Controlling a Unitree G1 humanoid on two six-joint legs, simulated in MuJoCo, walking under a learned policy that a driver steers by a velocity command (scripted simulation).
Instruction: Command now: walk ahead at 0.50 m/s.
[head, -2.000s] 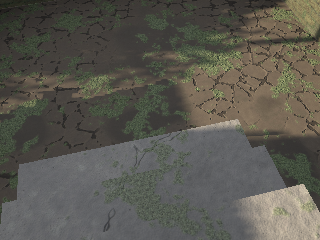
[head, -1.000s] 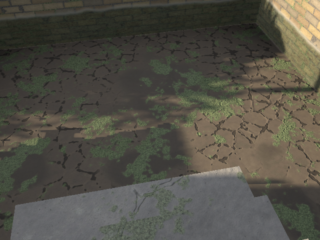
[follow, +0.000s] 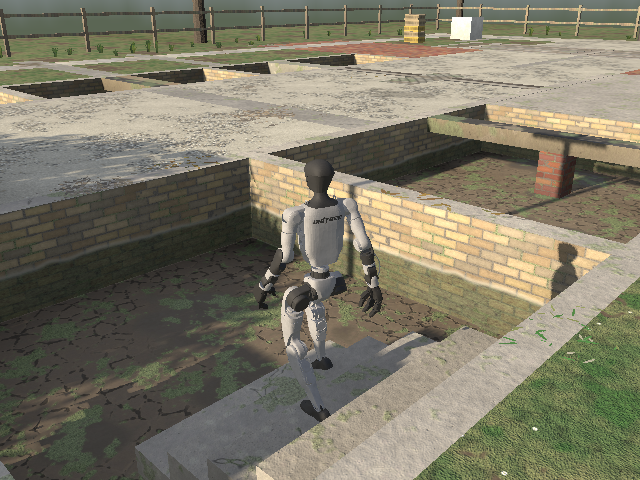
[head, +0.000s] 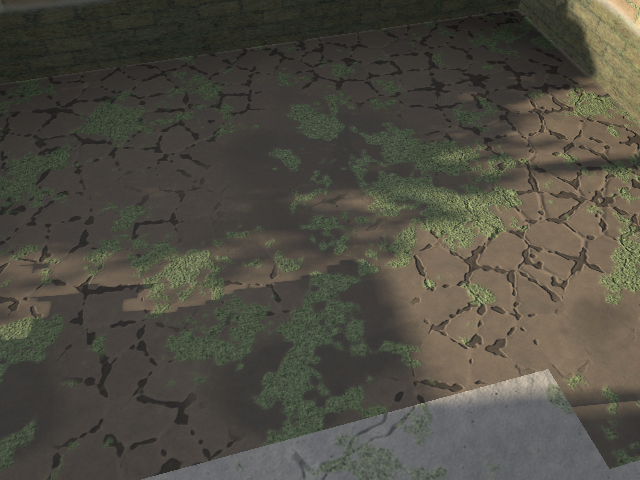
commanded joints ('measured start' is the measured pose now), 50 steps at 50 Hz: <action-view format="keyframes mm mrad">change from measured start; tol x64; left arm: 1 -145 8 -15 -96 -14 -21 -25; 50 251 26 -5 -6 44 23 30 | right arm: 1 -61 -100 -17 -50 20 -11 8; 50 -200 -171 -28 -78 24 -6 23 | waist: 1 -3 59 148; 50 143 143 60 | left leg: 1 -260 185 -218 -215 245 135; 8 -66 118 -129 606 750 118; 11 -751 -4 -204 1249 -204 47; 25 -859 116 -277 170 863 10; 40 669 300 -189 -38 1693 63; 44 216 456 -488 -384 687 239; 50 -227 273 -329 -467 877 214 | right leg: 1 180 -4 -103 -189 213 -5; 11 1352 -349 151 -26 665 -154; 13 944 -372 296 -384 -350 -256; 34 377 -101 81 -78 -748 -123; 38 434 -65 17 512 -438 -118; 40 -75 146 -59 1346 -1372 -38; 50 30 -47 -38 320 -400 39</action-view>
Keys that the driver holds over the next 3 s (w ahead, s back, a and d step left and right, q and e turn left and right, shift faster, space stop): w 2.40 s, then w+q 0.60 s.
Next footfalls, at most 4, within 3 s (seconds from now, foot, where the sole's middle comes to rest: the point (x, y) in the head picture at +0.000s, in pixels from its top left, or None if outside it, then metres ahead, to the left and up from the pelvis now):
0.18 right None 0.29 -0.14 -0.90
0.78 left None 0.62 0.11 -1.08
1.40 right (340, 378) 1.03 -0.11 -1.26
1.84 left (278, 317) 1.28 0.07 -1.26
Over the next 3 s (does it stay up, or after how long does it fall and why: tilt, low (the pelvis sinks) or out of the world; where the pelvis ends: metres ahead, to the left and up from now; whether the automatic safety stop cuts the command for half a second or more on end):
stays up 1.73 -0.01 -0.51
